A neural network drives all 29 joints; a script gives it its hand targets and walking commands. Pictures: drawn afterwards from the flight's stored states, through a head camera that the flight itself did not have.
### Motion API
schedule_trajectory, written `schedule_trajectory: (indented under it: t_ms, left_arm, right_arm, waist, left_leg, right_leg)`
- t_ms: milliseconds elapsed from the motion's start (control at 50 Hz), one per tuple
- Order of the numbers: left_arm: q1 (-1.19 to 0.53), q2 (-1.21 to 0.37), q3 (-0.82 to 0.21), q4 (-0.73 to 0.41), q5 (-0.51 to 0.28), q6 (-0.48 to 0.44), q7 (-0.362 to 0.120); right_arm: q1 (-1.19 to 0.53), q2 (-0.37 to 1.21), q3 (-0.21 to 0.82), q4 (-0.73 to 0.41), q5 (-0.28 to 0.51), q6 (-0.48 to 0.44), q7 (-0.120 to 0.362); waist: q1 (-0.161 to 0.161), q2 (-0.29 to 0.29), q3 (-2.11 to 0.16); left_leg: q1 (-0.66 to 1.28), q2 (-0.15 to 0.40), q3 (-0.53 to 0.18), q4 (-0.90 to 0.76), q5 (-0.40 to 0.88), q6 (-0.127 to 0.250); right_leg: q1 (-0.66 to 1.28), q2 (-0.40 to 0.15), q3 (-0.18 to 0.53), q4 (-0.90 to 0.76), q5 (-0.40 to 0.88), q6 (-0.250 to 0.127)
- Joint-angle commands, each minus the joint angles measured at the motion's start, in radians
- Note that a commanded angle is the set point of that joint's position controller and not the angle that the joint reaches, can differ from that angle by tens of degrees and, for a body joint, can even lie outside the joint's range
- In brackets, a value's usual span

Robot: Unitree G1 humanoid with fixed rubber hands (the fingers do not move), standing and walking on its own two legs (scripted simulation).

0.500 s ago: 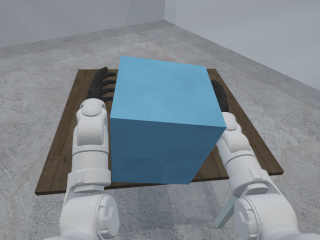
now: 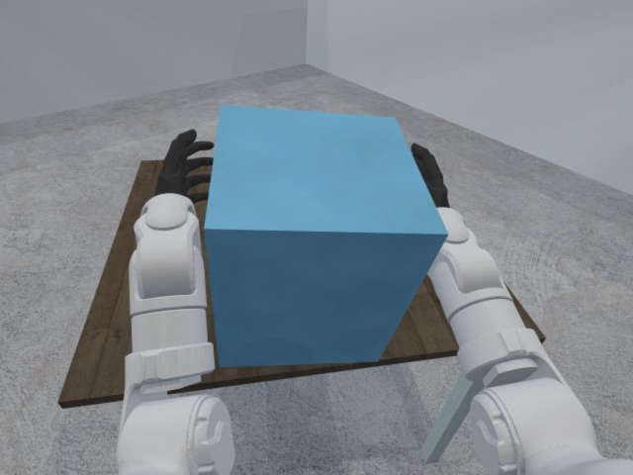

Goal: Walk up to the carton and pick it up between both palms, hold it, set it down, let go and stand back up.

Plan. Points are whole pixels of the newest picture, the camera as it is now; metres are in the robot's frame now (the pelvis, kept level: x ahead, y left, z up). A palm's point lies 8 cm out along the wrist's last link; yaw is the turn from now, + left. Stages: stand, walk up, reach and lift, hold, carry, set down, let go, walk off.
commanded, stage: reach and lift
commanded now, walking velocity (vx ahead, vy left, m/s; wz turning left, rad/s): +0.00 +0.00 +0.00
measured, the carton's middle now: (306, 243) +0.35 +0.01 +0.16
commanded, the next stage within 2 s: hold in 0.86 s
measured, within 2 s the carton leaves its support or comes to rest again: neither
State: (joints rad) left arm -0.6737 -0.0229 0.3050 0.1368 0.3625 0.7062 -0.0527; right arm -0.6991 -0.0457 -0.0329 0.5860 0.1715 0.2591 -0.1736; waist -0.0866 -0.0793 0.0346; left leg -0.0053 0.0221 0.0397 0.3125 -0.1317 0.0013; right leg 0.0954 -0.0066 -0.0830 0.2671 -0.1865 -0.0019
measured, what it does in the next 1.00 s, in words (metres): stands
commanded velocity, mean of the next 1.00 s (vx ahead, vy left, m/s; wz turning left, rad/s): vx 0.00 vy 0.00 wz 0.00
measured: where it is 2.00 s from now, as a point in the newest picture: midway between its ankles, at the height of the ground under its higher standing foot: outside the picture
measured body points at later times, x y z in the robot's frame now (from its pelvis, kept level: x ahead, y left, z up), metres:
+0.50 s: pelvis +0.00 +0.00 +0.00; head -0.05 +0.03 +0.45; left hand +0.39 +0.16 +0.23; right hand +0.38 -0.15 +0.21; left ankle +0.04 +0.12 -0.75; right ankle -0.01 -0.11 -0.75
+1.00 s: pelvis +0.00 +0.00 +0.00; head -0.06 +0.03 +0.45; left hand +0.38 +0.16 +0.24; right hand +0.38 -0.15 +0.22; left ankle +0.04 +0.12 -0.75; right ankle -0.01 -0.11 -0.75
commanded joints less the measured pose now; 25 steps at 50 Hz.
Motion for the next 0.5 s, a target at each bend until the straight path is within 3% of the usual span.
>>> schedule_trajectory:
  t_ms: [0, 220, 480]
  left_arm:
    - [-0.518, -0.467, -0.338, 0.022, -0.093, 0.005, -0.148]
    - [-0.562, -0.462, -0.325, 0.062, -0.108, -0.003, -0.145]
    - [-0.564, -0.474, -0.377, -0.007, -0.131, 0.006, -0.137]
  right_arm:
    - [-0.741, 0.477, 0.241, -0.22, 0.018, -0.033, 0.087]
    - [-0.803, 0.488, 0.234, -0.212, 0.013, -0.04, 0.09]
    - [-0.809, 0.483, 0.292, -0.253, 0.079, -0.024, 0.074]
  waist:
    - [-0.005, 0.072, -0.22]
    - [-0.01, 0.073, -0.305]
    - [-0.019, 0.101, -0.328]
  left_leg:
    - [0.108, -0.045, 0.025, -0.055, 0.068, 0.009]
    - [0.138, -0.049, 0.026, -0.033, 0.098, 0.016]
    - [0.18, -0.051, 0.011, 0.005, 0.229, -0.007]
  right_leg:
    - [-0.086, 0.043, -0.017, -0.052, 0.082, 0.043]
    - [-0.078, 0.045, -0.022, -0.044, 0.123, 0.05]
    - [-0.061, 0.057, -0.023, -0.031, 0.221, 0.052]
